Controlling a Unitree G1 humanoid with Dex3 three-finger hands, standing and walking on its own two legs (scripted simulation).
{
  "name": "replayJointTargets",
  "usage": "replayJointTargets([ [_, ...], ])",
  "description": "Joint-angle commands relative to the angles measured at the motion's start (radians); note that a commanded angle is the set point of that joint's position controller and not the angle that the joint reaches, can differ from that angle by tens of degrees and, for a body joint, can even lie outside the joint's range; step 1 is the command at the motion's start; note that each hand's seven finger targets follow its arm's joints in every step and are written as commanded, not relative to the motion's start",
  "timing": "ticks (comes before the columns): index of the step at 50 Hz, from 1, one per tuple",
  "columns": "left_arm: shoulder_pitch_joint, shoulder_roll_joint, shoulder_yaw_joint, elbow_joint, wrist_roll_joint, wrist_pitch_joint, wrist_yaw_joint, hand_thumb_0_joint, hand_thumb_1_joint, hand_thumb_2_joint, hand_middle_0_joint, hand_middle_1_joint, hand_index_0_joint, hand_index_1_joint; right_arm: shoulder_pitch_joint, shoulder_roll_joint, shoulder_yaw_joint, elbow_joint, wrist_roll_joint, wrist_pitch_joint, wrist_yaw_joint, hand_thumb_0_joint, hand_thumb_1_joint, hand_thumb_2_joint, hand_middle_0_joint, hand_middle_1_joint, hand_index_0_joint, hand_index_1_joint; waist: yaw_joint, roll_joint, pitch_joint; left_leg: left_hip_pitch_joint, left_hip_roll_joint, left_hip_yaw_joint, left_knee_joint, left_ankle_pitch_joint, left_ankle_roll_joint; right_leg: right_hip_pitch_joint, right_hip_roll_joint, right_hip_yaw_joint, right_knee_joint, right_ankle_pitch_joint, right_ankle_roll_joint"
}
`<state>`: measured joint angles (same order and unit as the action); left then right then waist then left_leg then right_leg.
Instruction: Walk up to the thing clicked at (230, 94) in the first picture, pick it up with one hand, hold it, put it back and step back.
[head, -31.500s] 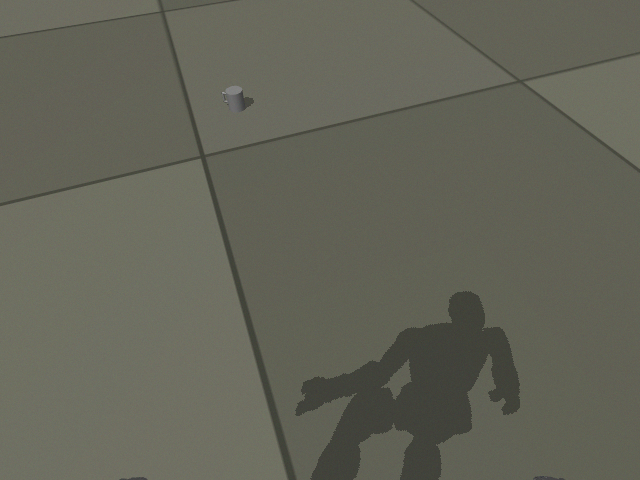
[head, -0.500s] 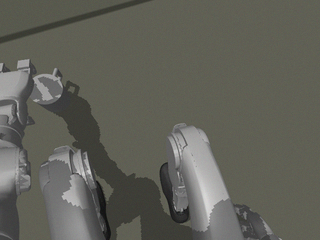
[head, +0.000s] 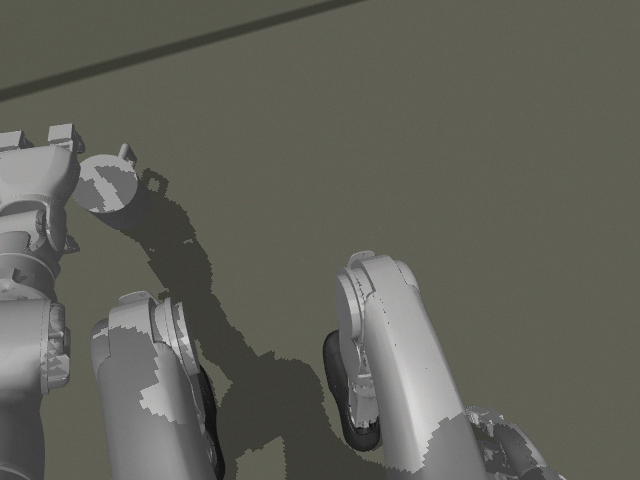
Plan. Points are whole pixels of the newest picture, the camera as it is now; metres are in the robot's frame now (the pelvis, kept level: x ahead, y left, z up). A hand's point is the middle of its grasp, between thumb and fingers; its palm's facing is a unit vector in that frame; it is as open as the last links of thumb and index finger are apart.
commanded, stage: rise first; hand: left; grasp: from above
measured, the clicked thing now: (118, 184) +0.52 +0.24 -0.28
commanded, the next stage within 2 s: approach in 0.08 s
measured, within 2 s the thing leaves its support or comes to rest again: neither
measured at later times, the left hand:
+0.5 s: hand (89, 170) +0.50 +0.24 -0.16, palm faces -0.40 -0.04 -0.91, open 14.0 cm
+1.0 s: hand (82, 193) +0.47 +0.25 -0.17, palm faces -0.49 -0.06 -0.87, open 13.8 cm
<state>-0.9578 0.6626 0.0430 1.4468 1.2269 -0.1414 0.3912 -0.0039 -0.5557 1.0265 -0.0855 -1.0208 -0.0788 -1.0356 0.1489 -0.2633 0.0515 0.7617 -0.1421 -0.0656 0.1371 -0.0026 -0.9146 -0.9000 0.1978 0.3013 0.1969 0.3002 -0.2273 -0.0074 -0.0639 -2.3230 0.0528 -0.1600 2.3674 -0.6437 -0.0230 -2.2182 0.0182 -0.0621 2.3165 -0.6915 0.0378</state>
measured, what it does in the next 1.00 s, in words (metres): stands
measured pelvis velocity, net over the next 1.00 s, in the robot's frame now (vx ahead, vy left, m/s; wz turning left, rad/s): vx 0.00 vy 0.00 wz -0.01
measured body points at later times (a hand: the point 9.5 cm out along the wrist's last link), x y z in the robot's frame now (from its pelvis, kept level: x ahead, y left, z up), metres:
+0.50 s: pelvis +0.00 +0.00 -0.01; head +0.24 +0.07 +0.37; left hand +0.51 +0.24 -0.11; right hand +0.03 -0.27 -0.11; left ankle +0.08 +0.14 -0.30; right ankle +0.10 -0.13 -0.30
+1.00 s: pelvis +0.00 +0.00 +0.00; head +0.24 +0.06 +0.37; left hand +0.49 +0.25 -0.12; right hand +0.04 -0.27 -0.11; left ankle +0.08 +0.14 -0.30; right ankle +0.10 -0.13 -0.30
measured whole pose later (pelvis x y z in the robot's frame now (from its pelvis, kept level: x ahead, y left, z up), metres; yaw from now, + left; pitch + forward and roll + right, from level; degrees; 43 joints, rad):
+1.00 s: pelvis +0.00 +0.00 +0.00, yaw +0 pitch +33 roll -7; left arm -1.03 0.66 -0.02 1.49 1.19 -0.13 0.35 0.00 -0.51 1.04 -0.09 -1.09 -0.10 -1.09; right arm 0.17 -0.26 0.09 0.75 -0.15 -0.07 0.14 0.00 -0.91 -0.89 0.20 0.30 0.20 0.30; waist -0.25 -0.01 -0.03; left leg -2.33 0.05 -0.17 2.38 -0.64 -0.03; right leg -2.23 0.03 -0.07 2.33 -0.68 0.03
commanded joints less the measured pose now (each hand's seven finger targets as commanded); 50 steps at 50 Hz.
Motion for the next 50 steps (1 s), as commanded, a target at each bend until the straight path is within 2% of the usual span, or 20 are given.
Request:
replayJointTargets([
  [1,-0.315,0.216,0.023,-0.136,-0.005,-0.005,0.036,0.000,-0.577,1.021,-0.076,-1.017,-0.065,-1.028,0.206,-0.242,-0.075,-0.009,0.003,-0.002,-0.015,0.000,-0.907,-0.904,0.200,0.300,0.200,0.300,-0.012,0.259,-0.629,0.518,-0.029,0.116,-0.227,0.093,0.046,0.286,0.028,-0.096,-0.260,0.185,-0.071],
  [5,-0.323,0.215,0.020,-0.143,-0.004,-0.008,0.047,0.000,-0.589,1.029,-0.071,-1.025,-0.060,-1.037,0.193,-0.236,-0.075,-0.005,0.006,0.000,-0.021,0.000,-0.908,-0.904,0.200,0.300,0.200,0.300,-0.001,0.267,-0.667,0.532,-0.029,0.123,-0.226,0.107,0.045,0.300,0.031,-0.088,-0.267,0.199,-0.071],
  [8,-0.339,0.201,0.006,-0.106,-0.002,-0.006,0.048,0.000,-0.580,1.015,-0.069,-1.024,-0.062,-1.032,0.199,-0.239,-0.072,-0.002,0.002,-0.001,-0.023,0.000,-0.906,-0.903,0.200,0.300,0.200,0.300,-0.025,0.230,-0.636,0.502,-0.028,0.121,-0.215,0.100,0.050,0.294,0.031,-0.088,-0.273,0.198,-0.067],
  [9,-0.339,0.219,0.017,-0.102,-0.001,-0.007,0.050,0.000,-0.611,1.095,-0.086,-0.962,-0.037,-1.012,0.209,-0.241,-0.072,-0.001,0.001,-0.003,-0.023,0.000,-0.909,-0.903,0.200,0.300,0.200,0.300,-0.026,0.219,-0.624,0.488,-0.030,0.122,-0.212,0.097,0.053,0.302,0.030,-0.086,-0.281,0.194,-0.064],
  [10,-0.363,0.235,0.021,-0.100,-0.005,-0.010,0.050,0.000,-0.569,1.026,-0.071,-1.041,-0.063,-1.048,0.208,-0.242,-0.068,-0.003,-0.001,-0.005,-0.023,0.000,-0.907,-0.900,0.200,0.300,0.200,0.300,-0.027,0.225,-0.617,0.466,-0.030,0.123,-0.208,0.084,0.054,0.297,0.028,-0.082,-0.275,0.179,-0.065],
  [12,-0.393,0.223,0.007,-0.103,0.001,-0.011,0.051,0.000,-0.558,1.042,-0.078,-1.066,-0.072,-1.071,0.202,-0.238,-0.062,0.000,-0.006,-0.009,-0.025,0.000,-0.908,-0.900,0.200,0.300,0.200,0.300,-0.033,0.245,-0.621,0.481,-0.029,0.119,-0.216,0.069,0.051,0.286,0.029,-0.086,-0.274,0.160,-0.068],
  [16,-0.504,0.152,-0.048,-0.076,-0.007,-0.012,0.061,0.000,-0.552,1.008,-0.068,-1.067,-0.070,-1.064,0.211,-0.244,-0.056,0.010,-0.014,-0.024,-0.027,0.000,-0.905,-0.899,0.200,0.300,0.200,0.300,-0.092,0.250,-0.598,0.498,-0.026,0.105,-0.211,0.035,0.045,0.236,0.033,-0.098,-0.274,0.131,-0.072],
  [18,-0.536,0.154,-0.062,-0.055,-0.003,-0.009,0.066,0.000,-0.549,1.004,-0.067,-1.077,-0.072,-1.071,0.219,-0.249,-0.052,0.016,-0.021,-0.031,-0.027,0.000,-0.907,-0.899,0.200,0.300,0.200,0.300,-0.105,0.272,-0.601,0.503,-0.024,0.104,-0.198,0.046,0.043,0.236,0.034,-0.098,-0.272,0.144,-0.071],
  [20,-0.588,0.188,-0.051,-0.091,0.005,-0.001,0.077,0.000,-0.551,1.021,-0.071,-1.076,-0.073,-1.073,0.228,-0.253,-0.045,0.019,-0.023,-0.032,-0.029,0.000,-0.906,-0.899,0.200,0.300,0.200,0.300,-0.094,0.310,-0.653,0.522,-0.025,0.105,-0.199,0.063,0.040,0.249,0.034,-0.100,-0.262,0.161,-0.073],
  [22,-0.577,0.173,-0.056,-0.040,0.013,0.021,0.087,0.000,-0.552,1.009,-0.066,-1.075,-0.071,-1.070,0.229,-0.251,-0.037,0.013,-0.029,-0.032,-0.025,0.000,-0.907,-0.899,0.200,0.300,0.200,0.300,-0.100,0.328,-0.649,0.534,-0.023,0.108,-0.202,0.080,0.037,0.252,0.037,-0.107,-0.253,0.181,-0.074],
  [26,-0.535,0.218,-0.019,0.038,0.026,0.078,0.101,0.000,-0.561,1.013,-0.064,-1.062,-0.065,-1.060,0.235,-0.261,-0.024,-0.008,-0.028,-0.019,-0.018,0.000,-0.904,-0.898,0.200,0.300,0.200,0.300,-0.084,0.348,-0.666,0.540,-0.023,0.112,-0.201,0.135,0.039,0.270,0.040,-0.112,-0.230,0.241,-0.076],
  [29,-0.479,0.224,-0.006,0.087,0.012,0.115,0.085,0.000,-0.558,1.027,-0.069,-1.058,-0.066,-1.060,0.233,-0.260,-0.008,-0.029,-0.026,-0.018,-0.005,0.000,-0.904,-0.898,0.200,0.300,0.200,0.300,-0.081,0.310,-0.623,0.478,-0.023,0.114,-0.187,0.137,0.051,0.285,0.043,-0.110,-0.227,0.249,-0.070],
  [32,-0.403,0.284,0.030,0.030,-0.011,0.132,0.063,0.000,-0.562,1.016,-0.066,-1.059,-0.064,-1.059,0.220,-0.259,-0.003,-0.054,-0.013,-0.009,0.001,0.000,-0.904,-0.898,0.200,0.300,0.200,0.300,-0.036,0.306,-0.682,0.466,-0.023,0.124,-0.188,0.172,0.057,0.365,0.047,-0.099,-0.229,0.278,-0.064],
  [34,-0.357,0.276,0.039,-0.010,-0.028,0.133,0.044,0.000,-0.548,1.017,-0.068,-1.081,-0.071,-1.076,0.222,-0.251,-0.012,-0.062,-0.003,-0.001,0.006,0.000,-0.906,-0.899,0.200,0.300,0.200,0.300,-0.027,0.293,-0.705,0.465,-0.023,0.125,-0.191,0.183,0.058,0.398,0.049,-0.096,-0.226,0.292,-0.062],
  [36,-0.384,0.272,0.038,-0.090,-0.043,0.122,0.020,0.000,-0.542,1.017,-0.068,-1.093,-0.074,-1.086,0.241,-0.246,-0.018,-0.056,0.000,0.004,0.010,0.000,-0.906,-0.898,0.200,0.300,0.200,0.300,-0.042,0.276,-0.699,0.441,-0.022,0.126,-0.181,0.182,0.061,0.425,0.050,-0.088,-0.238,0.301,-0.056],
  [38,-0.365,0.279,0.050,-0.142,-0.062,0.105,0.004,0.000,-0.542,1.026,-0.069,-1.096,-0.074,-1.089,0.236,-0.244,-0.030,-0.057,0.006,0.010,0.010,0.000,-0.907,-0.898,0.200,0.300,0.200,0.300,-0.030,0.271,-0.712,0.442,-0.020,0.121,-0.186,0.160,0.059,0.421,0.049,-0.087,-0.244,0.268,-0.058],
  [43,-0.451,0.165,-0.030,-0.202,-0.071,0.039,-0.021,0.000,-0.539,0.994,-0.064,-1.067,-0.076,-1.053,0.263,-0.239,-0.049,-0.022,0.007,0.007,0.000,0.000,-0.905,-0.898,0.199,0.300,0.199,0.300,-0.089,0.248,-0.653,0.439,-0.020,0.108,-0.179,0.114,0.054,0.370,0.048,-0.087,-0.272,0.221,-0.059],
  [45,-0.432,0.133,-0.057,-0.141,-0.061,0.017,-0.022,0.000,-0.536,1.019,-0.071,-1.075,-0.079,-1.064,0.266,-0.241,-0.048,-0.016,0.002,0.003,-0.005,0.000,-0.905,-0.898,0.199,0.300,0.199,0.300,-0.108,0.224,-0.605,0.427,-0.021,0.100,-0.179,0.086,0.051,0.349,0.050,-0.095,-0.275,0.191,-0.060],
  [48,-0.447,0.162,-0.048,-0.099,-0.031,-0.008,0.009,0.000,-0.487,1.092,-0.094,-1.129,-0.103,-1.118,0.260,-0.248,-0.042,-0.008,-0.006,-0.005,-0.014,0.000,-0.902,-0.897,0.200,0.300,0.199,0.300,-0.091,0.233,-0.597,0.458,-0.025,0.093,-0.187,0.066,0.046,0.300,0.044,-0.110,-0.265,0.161,-0.067],
  [50,-0.474,0.155,-0.056,-0.066,-0.016,-0.016,0.034,0.000,-0.457,1.105,-0.103,-1.155,-0.116,-1.139,0.251,-0.250,-0.032,-0.007,-0.015,-0.012,-0.015,0.000,-0.901,-0.897,0.200,0.300,0.200,0.300,-0.101,0.255,-0.569,0.458,-0.026,0.092,-0.188,0.059,0.043,0.269,0.042,-0.118,-0.255,0.154,-0.069],
])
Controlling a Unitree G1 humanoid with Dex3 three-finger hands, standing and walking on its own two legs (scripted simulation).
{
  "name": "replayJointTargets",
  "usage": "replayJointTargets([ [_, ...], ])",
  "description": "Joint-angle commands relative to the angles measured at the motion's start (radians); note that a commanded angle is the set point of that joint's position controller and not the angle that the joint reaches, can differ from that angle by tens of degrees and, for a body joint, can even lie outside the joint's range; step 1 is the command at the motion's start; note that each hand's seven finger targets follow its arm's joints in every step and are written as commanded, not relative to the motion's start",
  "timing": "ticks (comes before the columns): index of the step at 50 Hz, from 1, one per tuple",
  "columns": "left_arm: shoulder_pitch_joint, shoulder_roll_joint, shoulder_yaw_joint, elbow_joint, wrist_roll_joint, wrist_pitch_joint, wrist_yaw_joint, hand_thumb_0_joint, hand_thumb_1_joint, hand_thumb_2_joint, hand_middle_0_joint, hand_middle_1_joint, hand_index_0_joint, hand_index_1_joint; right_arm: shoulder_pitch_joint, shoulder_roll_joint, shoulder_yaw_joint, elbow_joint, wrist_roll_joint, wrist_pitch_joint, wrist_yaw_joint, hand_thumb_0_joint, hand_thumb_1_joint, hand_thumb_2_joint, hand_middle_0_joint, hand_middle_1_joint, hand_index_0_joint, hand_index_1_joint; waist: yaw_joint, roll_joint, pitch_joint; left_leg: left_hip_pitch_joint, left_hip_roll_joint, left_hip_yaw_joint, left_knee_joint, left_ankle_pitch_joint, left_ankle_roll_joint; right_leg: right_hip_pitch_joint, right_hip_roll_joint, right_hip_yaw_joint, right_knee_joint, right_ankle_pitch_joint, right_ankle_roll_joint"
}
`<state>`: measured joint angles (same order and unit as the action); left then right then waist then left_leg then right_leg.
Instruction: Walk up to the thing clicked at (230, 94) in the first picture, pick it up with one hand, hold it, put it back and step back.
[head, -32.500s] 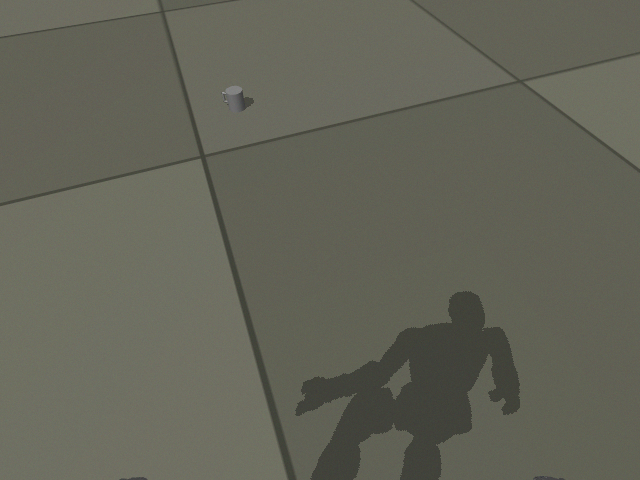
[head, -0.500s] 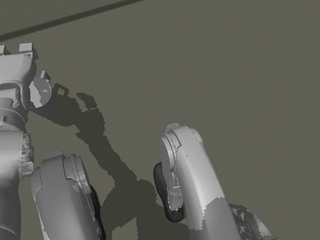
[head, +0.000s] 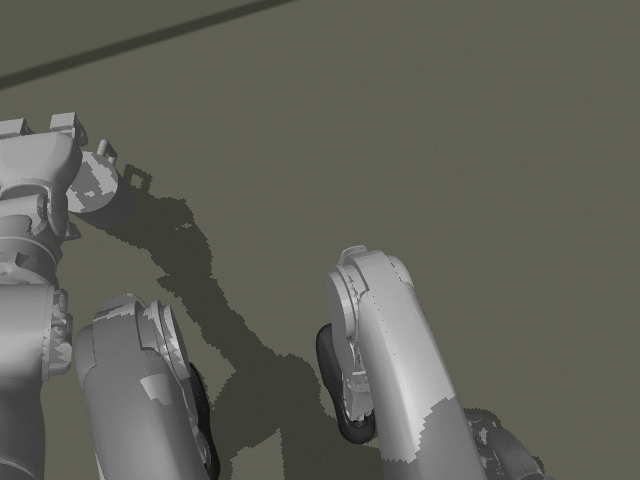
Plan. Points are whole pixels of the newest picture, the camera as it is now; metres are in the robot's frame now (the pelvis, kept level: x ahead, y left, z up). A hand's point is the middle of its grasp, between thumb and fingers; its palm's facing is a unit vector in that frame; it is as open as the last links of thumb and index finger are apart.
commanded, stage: rest palm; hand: left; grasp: from above
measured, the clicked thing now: (98, 182) +0.52 +0.24 -0.28
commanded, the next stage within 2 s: close in 0.86 s
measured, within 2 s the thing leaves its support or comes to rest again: neither
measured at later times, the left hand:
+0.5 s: hand (83, 189) +0.49 +0.25 -0.22, palm faces -0.44 -0.09 -0.89, open 13.8 cm
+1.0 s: hand (81, 196) +0.49 +0.26 -0.24, palm faces -0.45 -0.09 -0.89, open 13.6 cm
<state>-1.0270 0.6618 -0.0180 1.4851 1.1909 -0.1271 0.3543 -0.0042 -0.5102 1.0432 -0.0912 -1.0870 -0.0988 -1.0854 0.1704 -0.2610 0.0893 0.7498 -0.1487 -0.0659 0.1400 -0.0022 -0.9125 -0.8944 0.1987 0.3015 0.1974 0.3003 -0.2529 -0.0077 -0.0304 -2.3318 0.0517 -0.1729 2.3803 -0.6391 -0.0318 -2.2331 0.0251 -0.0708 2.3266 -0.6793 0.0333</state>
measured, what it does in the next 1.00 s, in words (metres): stands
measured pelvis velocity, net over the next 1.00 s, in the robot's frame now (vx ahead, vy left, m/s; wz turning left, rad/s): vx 0.01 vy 0.00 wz -0.07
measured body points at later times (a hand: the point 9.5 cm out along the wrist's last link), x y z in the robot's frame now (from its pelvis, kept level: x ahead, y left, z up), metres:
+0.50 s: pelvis +0.00 +0.00 -0.02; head +0.27 +0.07 +0.33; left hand +0.51 +0.25 -0.17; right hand +0.01 -0.25 -0.11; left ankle +0.09 +0.14 -0.30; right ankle +0.10 -0.12 -0.30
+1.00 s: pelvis +0.01 +0.00 -0.03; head +0.27 +0.08 +0.33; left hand +0.50 +0.26 -0.19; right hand +0.02 -0.25 -0.11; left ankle +0.09 +0.14 -0.30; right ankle +0.10 -0.12 -0.30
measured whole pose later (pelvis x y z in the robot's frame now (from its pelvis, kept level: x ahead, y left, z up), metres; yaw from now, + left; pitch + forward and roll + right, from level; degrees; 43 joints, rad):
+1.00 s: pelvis +0.01 +0.00 -0.03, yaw -4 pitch +30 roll -10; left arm -1.08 0.83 0.07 1.71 1.25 -0.15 0.58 0.00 -0.46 1.05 -0.10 -1.06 -0.09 -1.07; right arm 0.14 -0.30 0.21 0.74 -0.26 -0.20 0.25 0.00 -0.91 -0.90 0.20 0.30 0.19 0.30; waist -0.36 -0.08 0.09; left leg -2.37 0.05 -0.25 2.51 -0.68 -0.04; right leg -2.25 0.06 -0.12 2.40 -0.69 0.05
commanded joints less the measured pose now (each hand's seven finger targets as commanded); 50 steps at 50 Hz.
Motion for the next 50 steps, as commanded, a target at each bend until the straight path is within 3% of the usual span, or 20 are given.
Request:
replayJointTargets([
  [1,-0.405,0.166,0.008,-0.086,0.032,-0.029,0.085,0.000,-0.463,1.110,-0.101,-1.148,-0.112,-1.135,0.223,-0.255,-0.067,0.004,-0.010,-0.015,-0.020,0.000,-0.900,-0.896,0.200,0.300,0.200,0.300,-0.070,0.262,-0.614,0.488,-0.024,0.103,-0.201,0.061,0.049,0.273,0.037,-0.113,-0.257,0.150,-0.067],
  [3,-0.396,0.177,0.016,-0.030,0.053,-0.022,0.111,0.000,-0.448,1.142,-0.114,-1.164,-0.122,-1.153,0.215,-0.257,-0.060,0.001,-0.020,-0.024,-0.017,0.000,-0.900,-0.896,0.200,0.300,0.200,0.300,-0.072,0.272,-0.605,0.481,-0.025,0.110,-0.193,0.070,0.050,0.277,0.037,-0.111,-0.248,0.166,-0.065],
  [5,-0.386,0.205,0.041,-0.026,0.063,-0.009,0.140,0.000,-0.443,1.129,-0.115,-1.157,-0.124,-1.145,0.201,-0.263,-0.059,-0.003,-0.023,-0.028,-0.017,0.000,-0.900,-0.897,0.200,0.300,0.200,0.300,-0.050,0.317,-0.619,0.514,-0.025,0.113,-0.204,0.078,0.045,0.262,0.035,-0.115,-0.237,0.170,-0.069],
  [10,-0.412,0.200,0.046,0.054,0.071,0.021,0.173,0.000,-0.533,1.050,-0.078,-1.029,-0.066,-1.039,0.193,-0.277,-0.043,-0.008,-0.044,-0.047,0.001,0.000,-0.899,-0.901,0.199,0.300,0.199,0.300,-0.094,0.301,-0.569,0.473,-0.022,0.110,-0.178,0.075,0.053,0.246,0.036,-0.118,-0.225,0.182,-0.062],
  [16,-0.412,0.278,0.088,0.025,0.057,0.023,0.192,0.000,-0.512,1.059,-0.081,-1.050,-0.074,-1.055,0.190,-0.285,-0.025,-0.017,-0.056,-0.062,0.021,0.000,-0.897,-0.900,0.199,0.300,0.199,0.300,-0.086,0.335,-0.624,0.475,-0.016,0.103,-0.154,0.101,0.052,0.290,0.043,-0.125,-0.200,0.207,-0.061],
  [18,-0.402,0.255,0.078,0.067,0.057,0.020,0.185,0.000,-0.514,1.015,-0.070,-1.032,-0.068,-1.031,0.191,-0.291,-0.018,-0.022,-0.064,-0.076,0.034,0.000,-0.897,-0.899,0.199,0.300,0.199,0.300,-0.116,0.303,-0.561,0.442,-0.015,0.102,-0.127,0.091,0.057,0.268,0.042,-0.128,-0.189,0.205,-0.056],
  [20,-0.377,0.336,0.137,0.046,0.051,0.007,0.190,0.000,-0.512,1.023,-0.072,-1.043,-0.070,-1.043,0.220,-0.309,-0.017,-0.010,-0.070,-0.080,0.038,0.000,-0.898,-0.900,0.199,0.300,0.199,0.300,-0.105,0.312,-0.591,0.442,-0.016,0.099,-0.122,0.105,0.059,0.312,0.042,-0.123,-0.193,0.218,-0.052],
  [21,-0.383,0.271,0.086,0.026,0.046,-0.001,0.188,0.000,-0.532,0.993,-0.064,-1.018,-0.061,-1.019,0.194,-0.293,-0.010,-0.030,-0.068,-0.086,0.043,0.000,-0.898,-0.901,0.200,0.300,0.200,0.300,-0.095,0.332,-0.601,0.457,-0.015,0.098,-0.127,0.097,0.053,0.302,0.043,-0.126,-0.185,0.206,-0.059],
  [22,-0.374,0.314,0.108,0.039,0.057,-0.002,0.196,0.000,-0.515,1.009,-0.073,-1.040,-0.072,-1.039,0.192,-0.298,-0.010,-0.015,-0.071,-0.089,0.047,0.000,-0.900,-0.901,0.199,0.300,0.199,0.300,-0.100,0.343,-0.601,0.473,-0.012,0.096,-0.124,0.097,0.051,0.297,0.048,-0.133,-0.183,0.208,-0.059],
  [23,-0.361,0.311,0.102,0.024,0.058,-0.001,0.197,0.000,-0.497,1.030,-0.077,-1.056,-0.076,-1.054,0.188,-0.302,-0.008,-0.028,-0.071,-0.088,0.049,0.000,-0.896,-0.900,0.200,0.300,0.199,0.300,-0.088,0.350,-0.628,0.483,-0.012,0.093,-0.123,0.111,0.051,0.306,0.050,-0.135,-0.186,0.218,-0.057],
  [24,-0.339,0.295,0.101,0.077,0.051,0.003,0.198,0.000,-0.510,1.047,-0.078,-1.052,-0.072,-1.056,0.201,-0.304,-0.005,-0.018,-0.074,-0.092,0.055,0.000,-0.899,-0.901,0.200,0.300,0.199,0.300,-0.108,0.330,-0.599,0.464,-0.012,0.092,-0.108,0.112,0.053,0.304,0.048,-0.139,-0.176,0.226,-0.055],
  [27,-0.292,0.337,0.140,0.093,0.047,0.002,0.207,0.000,-0.510,1.039,-0.076,-1.039,-0.071,-1.042,0.227,-0.310,-0.005,-0.001,-0.082,-0.084,0.061,0.000,-0.897,-0.900,0.200,0.300,0.200,0.300,-0.095,0.324,-0.602,0.439,-0.009,0.087,-0.113,0.138,0.055,0.339,0.052,-0.142,-0.178,0.253,-0.051],
  [30,-0.286,0.298,0.115,0.088,0.035,-0.006,0.195,0.000,-0.505,1.055,-0.078,-1.054,-0.072,-1.058,0.227,-0.305,-0.001,-0.003,-0.085,-0.083,0.070,0.000,-0.896,-0.900,0.200,0.300,0.200,0.300,-0.110,0.294,-0.578,0.410,-0.008,0.081,-0.105,0.140,0.059,0.347,0.057,-0.143,-0.179,0.262,-0.046],
  [33,-0.345,0.321,0.111,0.059,0.031,-0.026,0.191,0.000,-0.499,1.040,-0.076,-1.055,-0.073,-1.056,0.230,-0.313,0.011,-0.001,-0.086,-0.099,0.078,0.000,-0.898,-0.901,0.200,0.300,0.200,0.300,-0.135,0.296,-0.554,0.418,-0.008,0.076,-0.080,0.134,0.059,0.332,0.054,-0.146,-0.176,0.261,-0.045],
  [34,-0.359,0.310,0.095,0.034,0.035,-0.035,0.190,0.000,-0.495,1.019,-0.076,-1.046,-0.076,-1.044,0.222,-0.324,0.008,-0.010,-0.083,-0.107,0.080,0.000,-0.897,-0.900,0.200,0.300,0.200,0.300,-0.136,0.313,-0.558,0.437,-0.010,0.074,-0.082,0.132,0.055,0.322,0.053,-0.150,-0.169,0.253,-0.050],
  [36,-0.316,0.345,0.128,0.040,0.040,-0.047,0.204,0.000,-0.489,1.040,-0.084,-1.048,-0.080,-1.050,0.227,-0.320,0.014,0.002,-0.086,-0.108,0.080,0.000,-0.896,-0.901,0.200,0.300,0.200,0.300,-0.117,0.328,-0.580,0.460,-0.007,0.068,-0.088,0.144,0.049,0.334,0.057,-0.161,-0.170,0.254,-0.052],
  [39,-0.322,0.315,0.098,0.070,0.050,-0.052,0.219,0.000,-0.481,1.062,-0.085,-1.075,-0.082,-1.075,0.214,-0.307,0.024,0.007,-0.093,-0.116,0.090,0.000,-0.897,-0.902,0.200,0.300,0.200,0.300,-0.133,0.349,-0.552,0.467,-0.004,0.066,-0.088,0.126,0.045,0.322,0.061,-0.166,-0.159,0.250,-0.051],
  [47,-0.325,0.329,0.097,0.125,0.053,-0.037,0.253,0.000,-0.472,1.060,-0.090,-1.077,-0.089,-1.076,0.201,-0.319,0.041,0.017,-0.106,-0.128,0.104,0.000,-0.899,-0.902,0.199,0.300,0.200,0.300,-0.139,0.349,-0.532,0.447,0.001,0.061,-0.088,0.137,0.047,0.337,0.069,-0.169,-0.164,0.270,-0.048],
  [48,-0.328,0.314,0.083,0.145,0.056,-0.033,0.252,0.000,-0.468,1.058,-0.090,-1.079,-0.089,-1.077,0.201,-0.325,0.044,0.012,-0.108,-0.133,0.107,0.000,-0.899,-0.903,0.200,0.300,0.200,0.300,-0.157,0.337,-0.505,0.439,0.000,0.060,-0.079,0.139,0.049,0.324,0.067,-0.172,-0.162,0.276,-0.044],
  [50,-0.324,0.333,0.089,0.147,0.051,-0.030,0.250,0.000,-0.310,1.037,-0.185,-1.105,-0.200,-1.089,0.194,-0.330,0.051,0.005,-0.107,-0.140,0.108,0.000,-0.893,-0.898,0.200,0.300,0.200,0.300,-0.156,0.311,-0.487,0.419,-0.002,0.059,-0.076,0.121,0.054,0.329,0.068,-0.170,-0.172,0.259,-0.041],
])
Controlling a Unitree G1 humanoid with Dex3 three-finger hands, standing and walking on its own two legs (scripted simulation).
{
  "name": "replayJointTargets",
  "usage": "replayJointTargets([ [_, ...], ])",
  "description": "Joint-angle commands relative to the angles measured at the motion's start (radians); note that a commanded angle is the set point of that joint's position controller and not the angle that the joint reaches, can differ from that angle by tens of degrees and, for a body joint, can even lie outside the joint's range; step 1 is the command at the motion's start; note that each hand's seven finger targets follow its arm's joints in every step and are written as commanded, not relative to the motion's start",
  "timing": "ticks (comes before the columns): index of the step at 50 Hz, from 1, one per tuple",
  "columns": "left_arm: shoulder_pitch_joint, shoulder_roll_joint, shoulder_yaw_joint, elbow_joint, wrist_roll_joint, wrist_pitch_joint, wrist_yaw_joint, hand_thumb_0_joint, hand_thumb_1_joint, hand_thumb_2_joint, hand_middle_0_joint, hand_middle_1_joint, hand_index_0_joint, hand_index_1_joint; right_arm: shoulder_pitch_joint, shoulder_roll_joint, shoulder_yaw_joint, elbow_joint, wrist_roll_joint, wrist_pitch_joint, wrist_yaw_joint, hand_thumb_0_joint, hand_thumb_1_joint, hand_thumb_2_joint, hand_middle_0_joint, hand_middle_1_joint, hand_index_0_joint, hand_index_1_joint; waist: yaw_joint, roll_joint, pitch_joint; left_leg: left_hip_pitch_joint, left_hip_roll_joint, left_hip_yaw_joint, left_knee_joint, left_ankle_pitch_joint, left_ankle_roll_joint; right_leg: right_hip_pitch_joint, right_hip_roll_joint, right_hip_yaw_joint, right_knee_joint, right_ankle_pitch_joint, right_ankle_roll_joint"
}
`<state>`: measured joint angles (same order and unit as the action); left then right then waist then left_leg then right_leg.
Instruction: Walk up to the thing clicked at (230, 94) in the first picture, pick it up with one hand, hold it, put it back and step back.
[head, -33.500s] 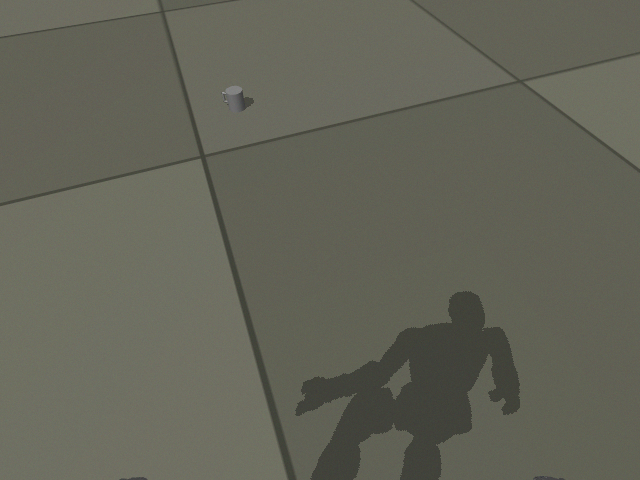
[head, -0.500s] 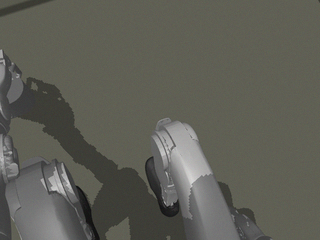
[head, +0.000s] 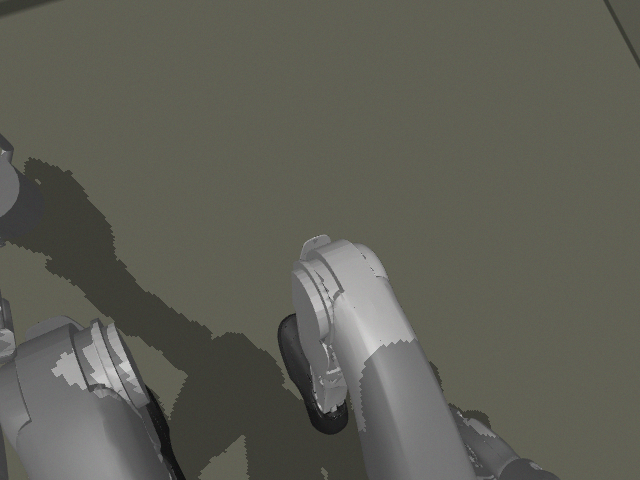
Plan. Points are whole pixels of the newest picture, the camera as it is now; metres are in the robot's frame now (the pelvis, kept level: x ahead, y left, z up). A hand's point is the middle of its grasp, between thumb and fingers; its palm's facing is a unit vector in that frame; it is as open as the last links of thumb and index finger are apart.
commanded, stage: close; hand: left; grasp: from above
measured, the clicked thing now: out of the picture +0.49 +0.27 -0.25
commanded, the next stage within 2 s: settle in 1.32 s
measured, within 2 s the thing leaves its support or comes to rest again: leaves its support in 1.86 s
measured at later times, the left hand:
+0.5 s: hand out of the picture +0.46 +0.29 -0.21, palm faces -0.44 -0.12 -0.89, open 13.1 cm
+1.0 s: hand out of the picture +0.46 +0.29 -0.21, palm faces -0.44 -0.11 -0.89, open 12.7 cm
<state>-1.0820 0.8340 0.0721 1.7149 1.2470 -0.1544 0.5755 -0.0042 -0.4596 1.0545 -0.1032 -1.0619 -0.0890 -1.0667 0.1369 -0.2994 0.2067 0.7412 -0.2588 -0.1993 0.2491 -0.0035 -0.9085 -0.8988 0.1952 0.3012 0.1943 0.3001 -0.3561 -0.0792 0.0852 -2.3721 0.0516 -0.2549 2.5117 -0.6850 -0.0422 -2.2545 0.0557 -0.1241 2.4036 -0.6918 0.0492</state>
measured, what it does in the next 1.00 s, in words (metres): stands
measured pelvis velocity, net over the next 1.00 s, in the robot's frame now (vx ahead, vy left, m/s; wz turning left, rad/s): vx -0.01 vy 0.00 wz -0.02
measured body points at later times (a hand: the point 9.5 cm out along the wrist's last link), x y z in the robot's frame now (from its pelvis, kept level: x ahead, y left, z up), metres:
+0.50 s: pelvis +0.00 +0.00 +0.00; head +0.25 +0.10 +0.35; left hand +0.48 +0.29 -0.16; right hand +0.03 -0.24 -0.07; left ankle +0.07 +0.14 -0.27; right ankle +0.10 -0.12 -0.27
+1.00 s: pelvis -0.01 +0.00 +0.00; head +0.26 +0.10 +0.36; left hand +0.48 +0.29 -0.16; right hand +0.03 -0.24 -0.07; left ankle +0.07 +0.14 -0.27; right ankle +0.10 -0.12 -0.27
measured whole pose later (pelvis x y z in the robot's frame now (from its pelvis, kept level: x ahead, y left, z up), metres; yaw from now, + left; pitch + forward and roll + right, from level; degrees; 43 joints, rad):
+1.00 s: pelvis -0.01 +0.00 +0.00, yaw -1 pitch +29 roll -12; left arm -1.12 0.87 0.02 1.76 1.22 -0.14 0.58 -0.02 -0.37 0.98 -0.40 -1.04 -0.24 -1.02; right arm 0.14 -0.31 0.26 0.69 -0.25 -0.22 0.25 0.00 -0.91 -0.90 0.20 0.30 0.19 0.30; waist -0.37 -0.09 0.11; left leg -2.36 0.06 -0.26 2.50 -0.67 -0.03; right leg -2.23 0.07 -0.13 2.37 -0.67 0.06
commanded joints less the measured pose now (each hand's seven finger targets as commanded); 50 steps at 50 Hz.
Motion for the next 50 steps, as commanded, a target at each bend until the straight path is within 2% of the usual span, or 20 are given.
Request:
replayJointTargets([
  [1,-0.282,0.164,-0.004,-0.080,-0.007,-0.002,0.030,0.000,-0.271,1.036,-0.211,-1.106,-0.227,-1.087,0.225,-0.293,-0.065,0.015,0.003,-0.011,0.000,0.000,-0.894,-0.898,0.199,0.300,0.200,0.300,-0.056,0.399,-0.599,0.467,-0.001,0.138,-0.209,0.159,0.062,0.341,0.037,-0.119,-0.244,0.260,-0.059],
  [3,-0.273,0.178,0.003,-0.079,-0.009,0.000,0.036,0.000,-0.265,0.997,-0.212,-1.106,-0.234,-1.082,0.214,-0.301,-0.065,0.011,0.000,-0.013,-0.003,0.000,-0.897,-0.900,0.199,0.300,0.199,0.300,-0.041,0.418,-0.614,0.475,0.001,0.131,-0.229,0.138,0.057,0.338,0.040,-0.129,-0.245,0.230,-0.065],
  [7,-0.265,0.167,-0.022,-0.024,-0.006,0.001,0.030,0.000,-0.244,0.934,-0.222,-1.079,-0.251,-1.048,0.199,-0.305,-0.058,-0.009,0.007,-0.025,-0.001,0.000,-0.899,-0.900,0.199,0.300,0.199,0.300,-0.066,0.380,-0.519,0.422,-0.002,0.126,-0.233,0.064,0.061,0.293,0.041,-0.129,-0.248,0.165,-0.067],
  [11,-0.267,0.205,-0.001,-0.061,-0.006,0.000,0.038,0.000,-0.221,0.959,-0.244,-1.085,-0.270,-1.057,0.207,-0.309,-0.054,-0.019,0.015,-0.022,-0.007,0.000,-0.899,-0.901,0.199,0.300,0.199,0.300,-0.043,0.365,-0.593,0.445,0.001,0.124,-0.226,0.121,0.063,0.339,0.043,-0.128,-0.251,0.215,-0.061],
  [13,-0.270,0.162,-0.032,-0.022,-0.003,0.002,0.040,0.000,-0.191,0.982,-0.272,-1.086,-0.295,-1.062,0.198,-0.299,-0.048,-0.018,0.010,-0.023,-0.005,0.000,-0.899,-0.901,0.199,0.300,0.199,0.300,-0.070,0.360,-0.554,0.441,0.005,0.120,-0.221,0.114,0.061,0.313,0.048,-0.134,-0.243,0.218,-0.061],
  [15,-0.280,0.168,-0.038,-0.013,-0.004,0.001,0.040,0.000,-0.189,0.974,-0.276,-1.075,-0.297,-1.052,0.200,-0.310,-0.044,-0.026,0.009,-0.027,-0.003,0.000,-0.899,-0.901,0.199,0.300,0.199,0.300,-0.083,0.346,-0.521,0.421,0.004,0.116,-0.222,0.099,0.062,0.311,0.044,-0.136,-0.247,0.206,-0.060],
  [19,-0.269,0.221,-0.017,-0.035,-0.002,0.000,0.038,0.000,-0.160,0.958,-0.311,-1.046,-0.328,-1.028,0.202,-0.314,-0.042,-0.030,0.012,-0.030,-0.010,0.000,-0.901,-0.902,0.199,0.300,0.199,0.300,-0.057,0.364,-0.546,0.439,0.002,0.122,-0.233,0.095,0.061,0.332,0.046,-0.129,-0.261,0.192,-0.061],
  [22,-0.267,0.195,-0.032,-0.022,-0.005,0.002,0.042,0.000,-0.167,0.973,-0.303,-1.059,-0.319,-1.041,0.194,-0.312,-0.044,-0.038,0.014,-0.026,-0.011,0.000,-0.900,-0.903,0.199,0.300,0.199,0.300,-0.068,0.345,-0.523,0.411,0.006,0.117,-0.232,0.073,0.062,0.318,0.049,-0.129,-0.267,0.176,-0.060],
  [25,-0.270,0.201,-0.016,-0.052,-0.001,0.002,0.048,0.000,-0.152,0.972,-0.318,-1.051,-0.333,-1.034,0.203,-0.309,-0.049,-0.028,0.014,-0.023,-0.011,0.000,-0.901,-0.903,0.199,0.300,0.199,0.300,-0.053,0.402,-0.572,0.467,0.006,0.114,-0.247,0.108,0.053,0.321,0.048,-0.140,-0.247,0.208,-0.066],
  [26,-0.286,0.182,-0.034,-0.057,0.004,0.003,0.043,0.000,-0.138,0.950,-0.322,-1.043,-0.341,-1.023,0.202,-0.303,-0.046,-0.028,0.012,-0.027,-0.007,0.000,-0.900,-0.902,0.199,0.300,0.199,0.300,-0.064,0.405,-0.567,0.468,0.007,0.116,-0.230,0.125,0.054,0.312,0.048,-0.139,-0.243,0.226,-0.063],
  [30,-0.254,0.178,-0.040,-0.011,-0.011,0.011,0.045,0.000,-0.134,0.979,-0.342,-1.043,-0.352,-1.031,0.201,-0.309,-0.045,-0.035,0.012,-0.022,-0.008,0.000,-0.903,-0.904,0.199,0.300,0.199,0.300,-0.075,0.346,-0.515,0.407,0.006,0.122,-0.228,0.092,0.062,0.327,0.052,-0.123,-0.273,0.202,-0.058],
  [32,-0.298,0.211,-0.023,-0.079,-0.013,0.005,0.048,0.000,-0.137,0.966,-0.332,-1.040,-0.345,-1.026,0.211,-0.312,-0.047,-0.034,0.013,-0.017,-0.013,0.000,-0.901,-0.903,0.199,0.300,0.199,0.300,-0.055,0.378,-0.575,0.436,0.005,0.122,-0.238,0.105,0.059,0.350,0.049,-0.126,-0.277,0.208,-0.059],
  [34,-0.279,0.186,-0.034,-0.055,-0.014,0.014,0.040,0.000,-0.121,0.971,-0.352,-1.030,-0.362,-1.020,0.209,-0.300,-0.045,-0.028,0.013,-0.019,-0.008,0.000,-0.902,-0.904,0.199,0.300,0.199,0.300,-0.061,0.395,-0.563,0.452,0.006,0.122,-0.238,0.115,0.057,0.332,0.048,-0.129,-0.261,0.216,-0.063],
  [35,-0.290,0.188,-0.024,-0.092,-0.012,0.012,0.042,0.000,-0.117,0.987,-0.353,-1.041,-0.362,-1.031,0.216,-0.311,-0.050,-0.026,0.011,-0.017,-0.008,0.000,-0.901,-0.903,0.199,0.300,0.199,0.300,-0.056,0.411,-0.612,0.484,0.006,0.116,-0.241,0.145,0.053,0.342,0.049,-0.138,-0.253,0.242,-0.063],
  [37,-0.278,0.147,-0.051,-0.033,-0.012,0.016,0.037,0.000,-0.098,0.971,-0.364,-1.040,-0.377,-1.026,0.211,-0.308,-0.046,-0.031,0.010,-0.022,-0.005,0.000,-0.901,-0.903,0.199,0.300,0.199,0.300,-0.089,0.375,-0.540,0.457,0.006,0.114,-0.236,0.122,0.056,0.310,0.047,-0.143,-0.252,0.231,-0.061],
  [39,-0.272,0.160,-0.047,-0.048,-0.020,0.013,0.039,0.000,-0.085,0.993,-0.381,-1.039,-0.389,-1.030,0.209,-0.314,-0.049,-0.033,0.015,-0.017,-0.010,0.000,-0.901,-0.903,0.199,0.300,0.199,0.300,-0.072,0.372,-0.547,0.444,0.006,0.115,-0.243,0.110,0.056,0.323,0.052,-0.138,-0.265,0.220,-0.062],
  [41,-0.277,0.146,-0.064,-0.024,-0.021,0.014,0.030,0.000,-0.085,0.967,-0.371,-1.042,-0.384,-1.028,0.206,-0.308,-0.039,-0.034,0.009,-0.024,-0.006,0.000,-0.903,-0.904,0.199,0.300,0.199,0.300,-0.088,0.355,-0.502,0.424,0.004,0.115,-0.241,0.081,0.058,0.306,0.046,-0.139,-0.266,0.189,-0.062],
  [44,-0.284,0.180,-0.046,-0.066,-0.023,0.012,0.026,0.000,-0.042,0.989,-0.409,-1.043,-0.419,-1.032,0.208,-0.314,-0.040,-0.042,0.015,-0.025,-0.007,0.000,-0.902,-0.904,0.199,0.300,0.199,0.300,-0.067,0.374,-0.563,0.463,0.003,0.117,-0.242,0.115,0.057,0.335,0.047,-0.135,-0.264,0.215,-0.061],
  [47,-0.297,0.165,-0.059,-0.063,-0.029,0.010,0.025,0.000,-0.047,0.985,-0.406,-1.036,-0.415,-1.026,0.218,-0.315,-0.036,-0.041,0.013,-0.026,-0.007,0.000,-0.902,-0.904,0.199,0.300,0.199,0.300,-0.086,0.346,-0.547,0.437,0.003,0.117,-0.233,0.110,0.061,0.339,0.047,-0.134,-0.275,0.218,-0.056],
  [50,-0.263,0.173,-0.049,-0.041,-0.035,0.010,0.031,0.000,-0.019,0.995,-0.422,-1.062,-0.435,-1.048,0.213,-0.306,-0.038,-0.037,0.016,-0.018,-0.015,0.000,-0.904,-0.905,0.199,0.300,0.199,0.300,-0.062,0.369,-0.561,0.432,0.004,0.120,-0.247,0.095,0.057,0.352,0.053,-0.126,-0.279,0.199,-0.061],
])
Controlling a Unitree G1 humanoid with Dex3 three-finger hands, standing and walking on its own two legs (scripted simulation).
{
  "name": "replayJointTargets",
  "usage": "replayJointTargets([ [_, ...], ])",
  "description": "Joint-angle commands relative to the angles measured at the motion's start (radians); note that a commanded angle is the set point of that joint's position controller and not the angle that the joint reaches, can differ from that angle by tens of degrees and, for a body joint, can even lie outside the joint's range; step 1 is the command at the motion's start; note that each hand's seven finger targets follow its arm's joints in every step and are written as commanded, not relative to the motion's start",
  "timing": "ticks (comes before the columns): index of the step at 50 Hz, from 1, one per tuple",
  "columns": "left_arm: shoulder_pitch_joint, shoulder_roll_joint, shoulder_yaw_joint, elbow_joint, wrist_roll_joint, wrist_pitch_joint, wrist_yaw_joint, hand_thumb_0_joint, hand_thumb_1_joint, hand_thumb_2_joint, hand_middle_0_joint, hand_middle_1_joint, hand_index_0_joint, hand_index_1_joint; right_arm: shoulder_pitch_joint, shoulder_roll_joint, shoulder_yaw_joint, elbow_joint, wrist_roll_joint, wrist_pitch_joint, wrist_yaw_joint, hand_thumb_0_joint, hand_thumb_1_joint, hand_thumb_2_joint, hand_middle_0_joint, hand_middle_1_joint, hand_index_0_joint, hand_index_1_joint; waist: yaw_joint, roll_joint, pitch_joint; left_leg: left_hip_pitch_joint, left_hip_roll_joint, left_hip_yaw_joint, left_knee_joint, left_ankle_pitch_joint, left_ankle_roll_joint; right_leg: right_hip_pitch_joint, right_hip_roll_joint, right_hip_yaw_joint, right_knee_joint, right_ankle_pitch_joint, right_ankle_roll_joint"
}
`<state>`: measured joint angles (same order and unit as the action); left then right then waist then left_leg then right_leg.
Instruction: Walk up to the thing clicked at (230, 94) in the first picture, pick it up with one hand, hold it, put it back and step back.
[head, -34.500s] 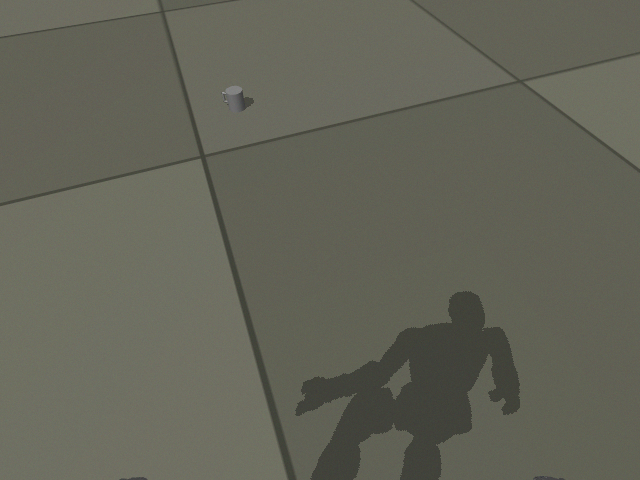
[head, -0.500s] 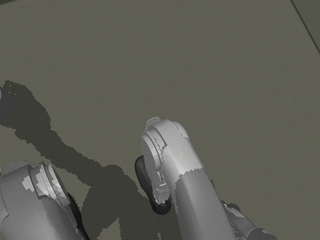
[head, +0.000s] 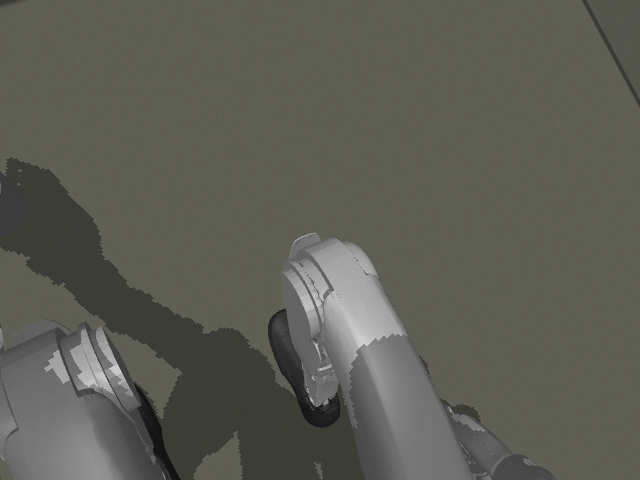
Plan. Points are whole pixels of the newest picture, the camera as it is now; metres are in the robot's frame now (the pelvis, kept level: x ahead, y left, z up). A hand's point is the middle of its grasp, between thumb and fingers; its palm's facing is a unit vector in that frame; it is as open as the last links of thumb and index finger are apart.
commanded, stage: close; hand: left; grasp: from above
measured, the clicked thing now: out of the picture +0.49 +0.28 -0.26
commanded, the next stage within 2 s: settle in 0.32 s
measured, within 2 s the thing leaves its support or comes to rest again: leaves its support in 0.86 s
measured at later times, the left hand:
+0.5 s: hand out of the picture +0.46 +0.29 -0.21, palm faces -0.44 -0.11 -0.89, open 12.5 cm
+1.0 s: hand out of the picture +0.46 +0.30 -0.18, palm faces -0.39 -0.09 -0.92, open 11.9 cm
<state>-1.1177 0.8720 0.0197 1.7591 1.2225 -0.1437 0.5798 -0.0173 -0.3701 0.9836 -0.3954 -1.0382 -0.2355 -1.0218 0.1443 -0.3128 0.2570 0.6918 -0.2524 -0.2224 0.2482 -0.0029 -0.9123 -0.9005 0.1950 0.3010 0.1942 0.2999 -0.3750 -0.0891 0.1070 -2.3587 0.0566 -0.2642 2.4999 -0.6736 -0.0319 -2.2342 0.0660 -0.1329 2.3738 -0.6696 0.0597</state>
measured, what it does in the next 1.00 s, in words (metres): stands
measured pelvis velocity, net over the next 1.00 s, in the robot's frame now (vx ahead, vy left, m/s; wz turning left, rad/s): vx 0.01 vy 0.00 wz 0.04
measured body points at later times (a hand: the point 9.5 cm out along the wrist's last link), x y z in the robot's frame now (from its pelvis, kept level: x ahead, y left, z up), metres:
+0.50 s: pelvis +0.00 +0.00 +0.00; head +0.26 +0.11 +0.35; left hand +0.48 +0.30 -0.16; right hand +0.04 -0.24 -0.07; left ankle +0.07 +0.14 -0.28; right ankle +0.11 -0.12 -0.28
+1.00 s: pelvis +0.01 +0.00 +0.01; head +0.25 +0.09 +0.38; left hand +0.48 +0.30 -0.12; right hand +0.07 -0.26 -0.08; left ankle +0.07 +0.14 -0.28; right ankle +0.11 -0.12 -0.28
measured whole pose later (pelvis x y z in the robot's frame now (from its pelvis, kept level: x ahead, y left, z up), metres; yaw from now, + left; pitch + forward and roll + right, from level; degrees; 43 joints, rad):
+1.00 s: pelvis +0.01 +0.00 +0.01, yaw +2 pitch +34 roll -9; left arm -0.94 0.69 0.04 1.38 1.19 -0.04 0.45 0.01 -0.25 0.87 -0.57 -1.05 -0.35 -0.97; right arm 0.17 -0.28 0.11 0.73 -0.17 -0.14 0.24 0.00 -0.94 -0.91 0.20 0.30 0.19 0.30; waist -0.29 -0.03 -0.02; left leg -2.36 0.05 -0.21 2.44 -0.68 -0.03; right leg -2.25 0.05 -0.09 2.35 -0.70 0.05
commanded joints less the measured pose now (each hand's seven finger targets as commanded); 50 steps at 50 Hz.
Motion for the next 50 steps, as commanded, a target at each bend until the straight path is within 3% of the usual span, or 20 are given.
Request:
replayJointTargets([
  [1,-0.222,0.128,0.001,-0.077,-0.013,0.000,0.028,0.000,-0.017,0.997,-0.431,-1.052,-0.440,-1.042,0.209,-0.291,-0.086,0.014,0.002,0.009,-0.015,0.000,-0.904,-0.905,0.199,0.300,0.199,0.300,-0.048,0.378,-0.586,0.418,0.001,0.128,-0.240,0.087,0.045,0.351,0.046,-0.114,-0.249,0.178,-0.073],
  [6,-0.229,0.098,-0.020,-0.084,-0.015,-0.001,0.021,0.000,0.007,0.999,-0.450,-1.040,-0.458,-1.031,0.200,-0.296,-0.084,0.012,0.005,0.005,-0.011,0.000,-0.903,-0.904,0.199,0.300,0.199,0.300,-0.065,0.371,-0.555,0.418,0.000,0.121,-0.232,0.090,0.046,0.306,0.044,-0.130,-0.241,0.189,-0.073],
  [12,-0.240,0.108,-0.032,-0.085,-0.020,-0.002,0.011,0.000,0.063,1.021,-0.491,-1.052,-0.499,-1.044,0.196,-0.300,-0.078,0.001,0.005,-0.002,-0.011,0.000,-0.904,-0.904,0.199,0.300,0.199,0.300,-0.075,0.337,-0.539,0.405,-0.004,0.123,-0.226,0.075,0.050,0.320,0.043,-0.120,-0.252,0.176,-0.069],
  [13,-0.231,0.143,-0.012,-0.092,-0.013,-0.002,0.013,0.000,0.073,1.024,-0.501,-1.052,-0.508,-1.044,0.207,-0.307,-0.080,0.003,0.010,0.000,-0.014,0.000,-0.904,-0.904,0.199,0.300,0.199,0.300,-0.056,0.356,-0.555,0.417,-0.005,0.127,-0.233,0.091,0.050,0.332,0.042,-0.119,-0.258,0.188,-0.069],
  [19,-0.227,0.148,0.001,-0.100,-0.016,0.000,0.021,0.000,0.131,1.041,-0.545,-1.064,-0.552,-1.056,0.207,-0.301,-0.087,0.004,0.009,0.005,-0.019,0.000,-0.906,-0.905,0.199,0.300,0.199,0.300,-0.042,0.385,-0.571,0.424,-0.002,0.124,-0.250,0.062,0.043,0.331,0.045,-0.116,-0.251,0.149,-0.077],
  [23,-0.240,0.130,0.003,-0.110,-0.008,0.001,0.026,0.000,0.109,1.081,-0.567,-1.113,-0.580,-1.101,0.204,-0.299,-0.085,0.003,0.007,0.004,-0.015,0.000,-0.926,-0.908,0.199,0.300,0.199,0.300,-0.050,0.389,-0.596,0.450,-0.002,0.118,-0.238,0.104,0.043,0.313,0.042,-0.133,-0.236,0.198,-0.074],
  [24,-0.212,0.126,-0.003,-0.072,-0.008,0.007,0.022,0.000,0.116,1.088,-0.575,-1.120,-0.587,-1.109,0.205,-0.297,-0.083,0.002,0.005,0.005,-0.014,0.000,-0.928,-0.909,0.199,0.300,0.199,0.300,-0.058,0.376,-0.560,0.427,-0.002,0.125,-0.237,0.095,0.046,0.321,0.043,-0.125,-0.243,0.192,-0.072],
  [27,-0.247,0.157,0.017,-0.140,-0.017,0.008,0.021,0.000,0.119,1.102,-0.579,-1.128,-0.588,-1.120,0.204,-0.292,-0.090,0.009,0.011,0.010,-0.016,0.000,-0.931,-0.910,0.199,0.300,0.199,0.300,-0.030,0.412,-0.614,0.445,0.000,0.130,-0.234,0.119,0.043,0.341,0.043,-0.117,-0.239,0.210,-0.075],
  [31,-0.247,0.128,0.011,-0.149,-0.012,0.018,0.012,0.000,0.145,1.136,-0.598,-1.146,-0.605,-1.140,0.213,-0.284,-0.096,0.012,0.008,0.009,-0.010,0.000,-0.930,-0.910,0.199,0.300,0.199,0.300,-0.044,0.413,-0.614,0.455,-0.002,0.134,-0.232,0.125,0.044,0.333,0.040,-0.118,-0.239,0.221,-0.075],
  [33,-0.274,0.185,0.053,-0.260,-0.011,0.017,0.015,0.000,0.163,1.130,-0.612,-1.136,-0.619,-1.130,0.226,-0.294,-0.114,0.021,0.014,0.013,-0.013,0.000,-0.930,-0.910,0.199,0.300,0.199,0.300,-0.006,0.491,-0.681,0.501,-0.003,0.143,-0.243,0.143,0.037,0.347,0.035,-0.111,-0.237,0.227,-0.082],
  [34,-0.259,0.181,0.059,-0.269,-0.014,0.021,0.014,0.000,0.164,1.140,-0.619,-1.140,-0.623,-1.136,0.216,-0.284,-0.120,0.021,0.018,0.017,-0.014,0.000,-0.933,-0.912,0.199,0.300,0.199,0.300,0.009,0.503,-0.706,0.513,0.000,0.142,-0.246,0.144,0.032,0.345,0.035,-0.107,-0.232,0.219,-0.089],
  [35,-0.268,0.145,0.043,-0.309,-0.008,0.023,0.004,0.000,0.172,1.164,-0.627,-1.143,-0.628,-1.143,0.216,-0.290,-0.131,0.020,0.018,0.014,-0.010,0.000,-0.932,-0.911,0.199,0.300,0.199,0.300,-0.002,0.520,-0.711,0.531,-0.003,0.145,-0.237,0.157,0.031,0.313,0.030,-0.116,-0.223,0.231,-0.090],
  [36,-0.252,0.164,0.066,-0.363,-0.009,0.024,0.003,0.000,0.156,1.161,-0.610,-1.153,-0.612,-1.151,0.219,-0.285,-0.141,0.027,0.024,0.019,-0.010,0.000,-0.931,-0.911,0.199,0.300,0.199,0.300,0.021,0.544,-0.758,0.562,-0.001,0.142,-0.248,0.178,0.027,0.320,0.031,-0.117,-0.219,0.245,-0.094],
  [37,-0.247,0.151,0.063,-0.378,-0.009,0.027,0.000,0.000,0.171,1.142,-0.620,-1.146,-0.625,-1.142,0.218,-0.293,-0.155,0.022,0.031,0.022,-0.011,0.000,-0.932,-0.912,0.199,0.300,0.199,0.300,0.018,0.556,-0.758,0.554,-0.003,0.144,-0.249,0.181,0.026,0.312,0.029,-0.115,-0.215,0.248,-0.098],
  [39,-0.220,0.148,0.076,-0.437,-0.006,0.041,-0.004,0.000,0.169,1.085,-0.601,-1.133,-0.615,-1.119,0.213,-0.284,-0.177,0.010,0.046,0.035,-0.011,0.000,-0.929,-0.910,0.199,0.300,0.199,0.300,0.047,0.565,-0.812,0.558,-0.002,0.155,-0.254,0.198,0.029,0.336,0.032,-0.097,-0.221,0.266,-0.097],
  [42,-0.240,0.106,0.068,-0.488,-0.016,0.062,-0.021,0.000,0.194,1.100,-0.616,-1.122,-0.630,-1.109,0.227,-0.274,-0.199,0.021,0.056,0.043,-0.005,0.000,-0.924,-0.908,0.199,0.300,0.199,0.300,0.041,0.537,-0.780,0.543,-0.008,0.168,-0.259,0.172,0.034,0.297,0.024,-0.091,-0.241,0.240,-0.098],
  [43,-0.242,0.137,0.089,-0.563,-0.028,0.067,-0.025,0.000,0.191,1.130,-0.634,-1.118,-0.639,-1.113,0.227,-0.268,-0.209,0.017,0.070,0.053,-0.009,0.000,-0.926,-0.910,0.199,0.300,0.199,0.300,0.075,0.565,-0.862,0.577,-0.007,0.172,-0.281,0.186,0.035,0.336,0.025,-0.076,-0.249,0.249,-0.097],
  [45,-0.222,0.092,0.066,-0.580,-0.040,0.089,-0.048,0.000,0.250,1.131,-0.691,-1.096,-0.692,-1.095,0.215,-0.257,-0.229,0.025,0.086,0.065,-0.010,0.000,-0.927,-0.910,0.199,0.300,0.199,0.300,0.091,0.563,-0.867,0.598,-0.009,0.176,-0.300,0.182,0.032,0.305,0.017,-0.069,-0.246,0.240,-0.105],
  [48,-0.248,0.053,0.040,-0.600,-0.056,0.114,-0.087,0.000,0.316,1.144,-0.741,-1.098,-0.743,-1.096,0.228,-0.244,-0.246,0.038,0.105,0.086,-0.019,0.000,-0.926,-0.909,0.199,0.300,0.199,0.300,0.074,0.511,-0.887,0.609,-0.010,0.184,-0.305,0.203,0.041,0.331,0.019,-0.057,-0.268,0.275,-0.096],
  [50,-0.244,0.064,0.044,-0.604,-0.063,0.122,-0.115,0.000,0.363,1.166,-0.777,-1.095,-0.778,-1.095,0.228,-0.237,-0.252,0.038,0.111,0.104,-0.030,0.000,-0.926,-0.910,0.199,0.300,0.199,0.300,0.085,0.482,-0.894,0.581,-0.015,0.197,-0.303,0.204,0.047,0.361,0.018,-0.038,-0.292,0.268,-0.096],
])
